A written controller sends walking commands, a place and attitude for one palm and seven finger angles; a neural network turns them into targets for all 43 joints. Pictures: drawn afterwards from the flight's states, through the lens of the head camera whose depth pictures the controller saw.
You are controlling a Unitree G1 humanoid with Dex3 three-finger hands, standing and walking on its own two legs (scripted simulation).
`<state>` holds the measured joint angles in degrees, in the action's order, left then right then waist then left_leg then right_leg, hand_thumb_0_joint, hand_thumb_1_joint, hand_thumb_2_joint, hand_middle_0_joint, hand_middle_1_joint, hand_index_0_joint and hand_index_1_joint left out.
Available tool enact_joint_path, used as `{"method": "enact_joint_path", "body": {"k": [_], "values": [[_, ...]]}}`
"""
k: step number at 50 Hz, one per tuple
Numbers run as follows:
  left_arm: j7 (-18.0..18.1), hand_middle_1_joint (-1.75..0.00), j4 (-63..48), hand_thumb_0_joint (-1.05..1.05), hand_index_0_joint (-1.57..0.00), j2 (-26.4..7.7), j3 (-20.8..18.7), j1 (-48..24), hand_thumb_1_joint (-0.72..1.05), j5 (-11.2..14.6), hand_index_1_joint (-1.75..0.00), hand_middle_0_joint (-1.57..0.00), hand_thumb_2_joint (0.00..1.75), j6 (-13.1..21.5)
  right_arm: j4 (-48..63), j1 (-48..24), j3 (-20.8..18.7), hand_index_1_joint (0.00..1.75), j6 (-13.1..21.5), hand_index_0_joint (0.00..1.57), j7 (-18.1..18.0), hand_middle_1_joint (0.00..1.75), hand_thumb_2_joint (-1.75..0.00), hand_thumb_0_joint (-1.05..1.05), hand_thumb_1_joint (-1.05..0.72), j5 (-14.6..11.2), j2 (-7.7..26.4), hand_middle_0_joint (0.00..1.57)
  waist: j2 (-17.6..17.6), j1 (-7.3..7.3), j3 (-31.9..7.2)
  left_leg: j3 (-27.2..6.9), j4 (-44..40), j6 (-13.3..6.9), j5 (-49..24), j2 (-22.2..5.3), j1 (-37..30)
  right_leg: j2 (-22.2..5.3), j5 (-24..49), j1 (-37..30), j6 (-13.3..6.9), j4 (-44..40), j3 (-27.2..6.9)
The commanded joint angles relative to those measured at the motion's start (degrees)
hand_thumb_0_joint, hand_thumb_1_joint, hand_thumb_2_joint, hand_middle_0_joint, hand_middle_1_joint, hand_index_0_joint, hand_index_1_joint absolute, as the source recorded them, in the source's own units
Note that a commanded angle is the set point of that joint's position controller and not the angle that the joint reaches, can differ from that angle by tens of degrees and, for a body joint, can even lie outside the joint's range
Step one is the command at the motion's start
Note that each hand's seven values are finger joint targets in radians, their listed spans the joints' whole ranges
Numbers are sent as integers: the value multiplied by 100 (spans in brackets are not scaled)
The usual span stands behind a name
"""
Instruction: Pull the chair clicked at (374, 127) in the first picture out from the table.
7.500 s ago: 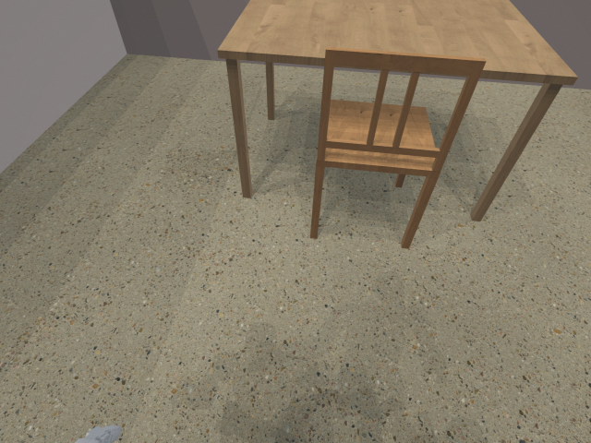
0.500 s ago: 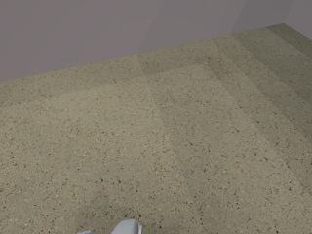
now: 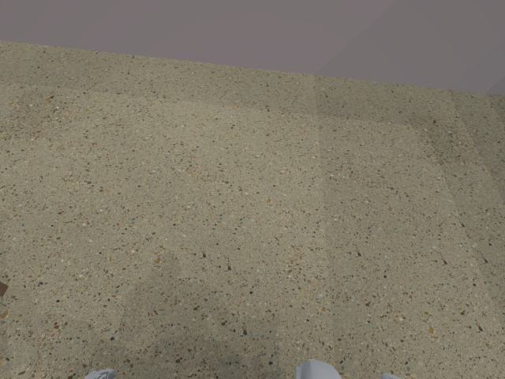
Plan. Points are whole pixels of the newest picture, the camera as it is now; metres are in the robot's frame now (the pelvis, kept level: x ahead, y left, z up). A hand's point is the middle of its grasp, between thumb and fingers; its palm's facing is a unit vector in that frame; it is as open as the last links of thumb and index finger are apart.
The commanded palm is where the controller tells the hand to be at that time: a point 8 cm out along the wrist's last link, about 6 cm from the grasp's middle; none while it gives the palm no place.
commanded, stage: turn to face it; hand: left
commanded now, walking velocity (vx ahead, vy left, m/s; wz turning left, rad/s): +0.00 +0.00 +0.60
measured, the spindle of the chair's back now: out of the picture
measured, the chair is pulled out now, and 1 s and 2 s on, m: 0.00 0.00 0.00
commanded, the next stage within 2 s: none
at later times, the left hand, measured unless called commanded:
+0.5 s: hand out of the picture +0.05 +0.17 -0.15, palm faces +0.29 -0.92 -0.27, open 7.3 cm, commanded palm none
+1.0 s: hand out of the picture -0.03 +0.26 -0.16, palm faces +0.58 -0.78 -0.23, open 7.3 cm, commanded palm none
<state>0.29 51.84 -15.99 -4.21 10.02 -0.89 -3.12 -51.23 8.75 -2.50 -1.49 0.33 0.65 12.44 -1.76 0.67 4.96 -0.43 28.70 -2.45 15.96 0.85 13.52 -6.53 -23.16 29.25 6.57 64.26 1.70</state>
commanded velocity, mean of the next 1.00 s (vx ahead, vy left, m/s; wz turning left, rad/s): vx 0.00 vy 0.00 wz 0.60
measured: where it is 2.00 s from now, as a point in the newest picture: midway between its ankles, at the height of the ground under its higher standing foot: outside the picture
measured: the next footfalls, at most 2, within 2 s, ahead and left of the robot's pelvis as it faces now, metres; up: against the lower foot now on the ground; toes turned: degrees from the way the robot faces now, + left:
right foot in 0.24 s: +0.08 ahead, -0.15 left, +0.00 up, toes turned +6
left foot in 0.68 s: +0.00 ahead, +0.11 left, +0.00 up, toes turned +32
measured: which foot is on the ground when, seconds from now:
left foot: down 0.00-0.24, up 0.26-0.66, down 0.68-1.00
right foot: up 0.00-0.22, down 0.24-0.68, up 0.70-1.00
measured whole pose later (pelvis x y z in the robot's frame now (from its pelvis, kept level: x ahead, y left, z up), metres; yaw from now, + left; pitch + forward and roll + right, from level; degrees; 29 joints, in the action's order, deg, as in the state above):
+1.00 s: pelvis +0.00 +0.02 +0.00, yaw +35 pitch +1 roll -2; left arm 0.4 50.5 -15.2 -3.7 8.2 -0.9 -3.1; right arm -51.7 11.3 -2.4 -1.6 0.3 0.7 12.0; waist -1.5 -0.6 3.8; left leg -2.7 27.0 -4.0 13.4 3.1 14.0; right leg -5.4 -22.0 28.3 6.7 60.7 0.3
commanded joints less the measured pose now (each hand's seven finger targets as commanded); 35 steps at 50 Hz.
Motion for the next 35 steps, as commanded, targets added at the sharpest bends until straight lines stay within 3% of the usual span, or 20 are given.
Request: {"method": "enact_joint_path", "body": {"k": [1,3,6,8,10,11,12,13,14,15,16,17,19,23,28,30,32,33,34,35], "values": [[64,-30,-581,0,-20,-330,-81,-192,90,15,-30,-20,90,127,269,376,-369,30,92,20,-77,30,-90,0,-90,42,1229,20,910,-216,-690,-1404,-778,-696,-3179,-1339,-738,106,97,194,32,-397,-128],[73,-30,-689,0,-20,-289,-62,-392,90,29,-30,-20,90,139,252,431,-396,30,71,20,-73,30,-90,0,-90,63,1257,20,1006,-281,-669,-1616,-719,-760,-3067,-1354,-740,185,-78,113,18,-867,-143],[84,-30,-786,0,-20,-244,-35,-426,90,57,-30,-20,90,176,288,354,-429,30,39,20,-74,30,-90,0,-90,82,1276,20,1165,-249,-704,-1854,-534,-736,-3178,-1272,-501,367,-155,-447,-45,-1739,-110],[94,-30,-753,0,-20,-239,-30,-183,90,83,-30,-20,90,222,337,227,-450,30,23,20,-74,30,-90,0,-90,79,1282,20,1205,-147,-830,-1988,-299,-657,-3340,-1170,-337,528,84,-978,-105,-2455,-39],[103,-30,-664,0,-20,-375,-57,238,90,79,-30,-20,90,327,350,165,-447,30,23,20,-62,30,-90,0,-90,19,1200,20,841,80,-946,-1908,195,-329,-2678,-862,193,471,1246,-2045,-134,-3915,-43],[140,-30,-621,0,-20,-690,-126,444,90,32,-30,-20,90,408,370,297,-413,30,45,20,-30,30,-90,0,-90,-35,894,20,45,146,-1176,-1577,817,39,-1404,-480,1029,-308,1846,-3142,-325,-4495,-675],[194,-30,-611,0,-20,-1270,-242,585,90,-57,-30,-20,90,433,526,391,-336,30,54,20,-18,30,-90,0,-90,-46,504,20,-1682,215,-1279,-414,2269,521,1686,396,2192,-2022,3036,-3741,-1007,-4585,-2262],[194,-30,-645,0,-20,-1272,-199,683,90,-10,-30,-20,90,379,543,318,-412,30,3,20,-43,30,-90,0,-90,8,812,20,-1224,229,-1215,-521,3398,499,2139,150,2010,-2418,3129,-2878,-1473,-4570,-2185],[203,-30,-701,0,-20,-914,-137,313,90,-4,-30,-20,90,389,427,324,-434,30,-56,20,-16,30,-90,0,-90,35,811,20,-761,29,-899,-657,3922,502,1654,-28,2010,-2002,2678,-2456,-1459,-4659,-1627],[211,-30,-756,0,-20,-777,-131,-31,90,5,-30,-20,90,363,333,351,-449,30,-111,20,21,30,-90,0,-90,32,760,20,-919,-96,-699,-535,4132,525,1375,-128,1983,-1769,2282,-2143,-1312,-4719,-1384],[181,-30,-808,0,-20,-636,-53,-222,90,7,-30,-20,90,345,222,353,-437,30,-152,20,69,30,-90,0,-90,55,769,20,-765,-184,-388,-366,4375,574,949,-211,1969,-1413,2052,-1892,-1205,-4696,-892],[158,-30,-828,0,-20,-501,-9,-300,90,4,-30,-20,90,369,169,448,-421,30,-168,20,115,30,-90,0,-90,64,741,20,-913,-244,-329,-258,4416,623,645,-247,1978,-1196,2167,-1853,-1116,-4673,-471],[156,-30,-787,0,-20,-475,2,-126,90,-9,-30,-20,90,384,151,459,-400,30,-197,20,142,30,-90,0,-90,58,678,20,-1006,-202,-344,-110,4318,680,433,-276,1988,-1128,2205,-1955,-1092,-4671,-106],[174,-30,-627,0,-20,-616,-52,257,90,-51,-30,-20,90,358,243,9,-348,30,-215,20,166,30,-90,0,-90,41,630,20,-897,7,-324,164,3432,755,629,-369,1892,-1313,2355,-2241,-1215,-4620,134],[148,-30,-480,0,-20,-868,-149,493,90,-95,-30,-20,90,299,372,-324,-241,30,-123,20,185,30,-90,0,-90,0,494,20,-1140,188,-516,602,1886,657,851,-309,1252,-1484,3050,-2388,-1278,-4171,476],[132,-30,-412,0,-20,-908,-181,522,90,-103,-30,-20,90,275,401,-251,-226,30,-64,20,173,30,-90,0,-90,-10,505,20,-1126,172,-631,708,1240,575,792,-244,911,-1531,3287,-2435,-1185,-3831,579],[109,-30,-415,0,-20,-895,-207,467,90,-34,-30,-20,90,237,314,233,-278,30,-4,20,156,30,-90,0,-90,18,699,20,-742,-97,-941,711,30,488,-229,-191,-1,-1382,2995,-2168,-844,-2982,928],[86,-30,-476,0,-20,-727,-184,505,90,16,-30,-20,90,208,229,675,-392,30,61,20,142,30,-90,0,-90,32,1145,20,293,-354,-1279,-129,-523,230,-1352,-730,-1129,-1061,2059,-1237,-510,-1834,1068],[41,-30,-752,0,-20,-273,-67,277,90,51,-30,-20,90,209,190,1118,-568,30,110,20,84,30,-90,0,-90,35,1831,20,2238,-621,-1370,-2310,-709,-555,-3974,-2353,-1852,-184,-1478,503,-20,-475,984],[88,-30,-883,0,-20,-383,-10,-84,90,-5,-30,-20,90,147,27,1445,-561,30,54,20,42,30,-90,0,-90,-21,1931,20,1585,-716,-1476,-2198,-550,-946,-4542,-2618,-1773,-179,-1642,571,-102,128,271]]}}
